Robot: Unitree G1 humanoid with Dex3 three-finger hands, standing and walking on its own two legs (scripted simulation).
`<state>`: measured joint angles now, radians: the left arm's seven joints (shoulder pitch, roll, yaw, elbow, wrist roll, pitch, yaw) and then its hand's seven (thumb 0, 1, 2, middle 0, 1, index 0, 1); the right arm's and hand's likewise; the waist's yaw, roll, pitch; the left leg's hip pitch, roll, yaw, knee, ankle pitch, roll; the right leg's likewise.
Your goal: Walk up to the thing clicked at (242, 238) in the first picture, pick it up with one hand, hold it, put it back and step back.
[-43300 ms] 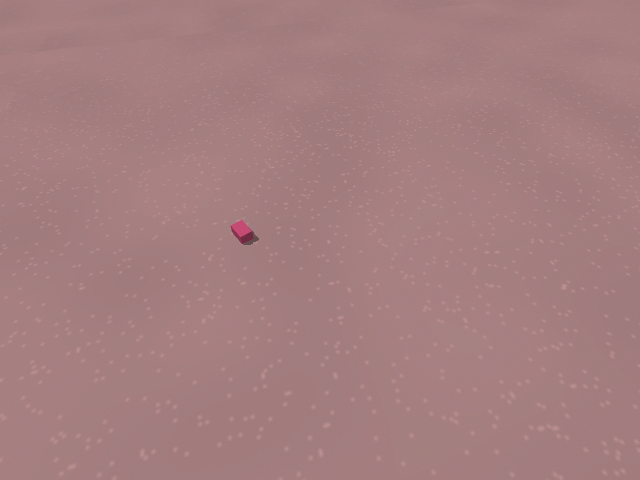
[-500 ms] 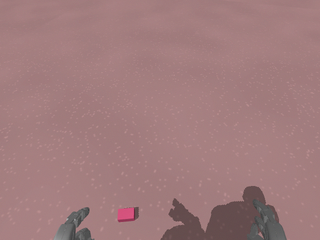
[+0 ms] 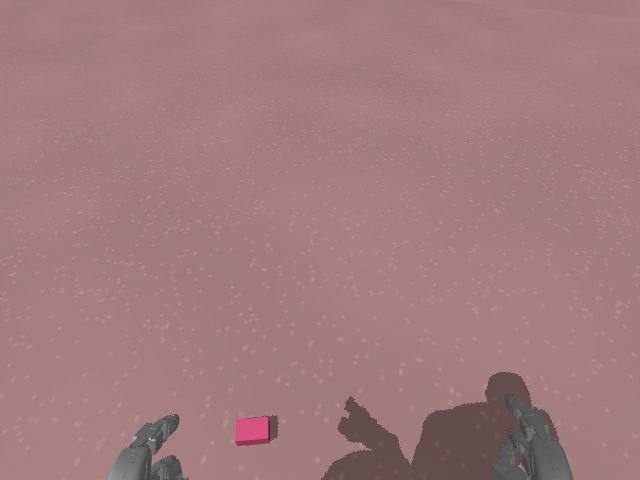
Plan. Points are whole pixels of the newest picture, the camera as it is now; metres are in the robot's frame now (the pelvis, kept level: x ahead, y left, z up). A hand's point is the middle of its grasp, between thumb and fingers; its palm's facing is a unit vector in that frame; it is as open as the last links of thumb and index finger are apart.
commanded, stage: home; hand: left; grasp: from above
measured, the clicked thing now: (253, 431) +0.42 +0.22 -0.69
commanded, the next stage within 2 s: stand in 0.76 s
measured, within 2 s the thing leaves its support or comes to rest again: neither
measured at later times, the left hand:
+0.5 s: hand out of the picture +0.16 +0.18 -0.05, palm faces +0.05 -0.98 -0.20, open 7.4 cm
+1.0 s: hand out of the picture +0.15 +0.22 -0.08, palm faces +0.02 -0.95 -0.32, open 7.4 cm
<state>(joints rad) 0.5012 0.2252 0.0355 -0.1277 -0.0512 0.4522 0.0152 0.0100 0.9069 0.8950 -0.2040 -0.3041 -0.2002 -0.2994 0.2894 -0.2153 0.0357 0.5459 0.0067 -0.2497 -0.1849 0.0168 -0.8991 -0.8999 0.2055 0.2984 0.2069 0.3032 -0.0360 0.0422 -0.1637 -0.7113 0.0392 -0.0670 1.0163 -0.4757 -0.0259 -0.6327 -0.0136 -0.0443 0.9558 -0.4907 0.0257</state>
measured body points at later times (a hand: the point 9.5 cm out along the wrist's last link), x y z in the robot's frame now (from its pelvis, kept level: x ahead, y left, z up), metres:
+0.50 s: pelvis +0.00 +0.00 +0.00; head +0.01 +0.01 +0.45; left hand +0.16 +0.24 -0.03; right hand +0.16 -0.24 -0.06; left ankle +0.02 +0.13 -0.68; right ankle -0.01 -0.14 -0.68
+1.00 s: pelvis -0.01 +0.00 +0.01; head +0.01 +0.01 +0.46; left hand +0.15 +0.27 -0.06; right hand +0.14 -0.25 -0.09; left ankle +0.02 +0.13 -0.68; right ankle -0.01 -0.14 -0.68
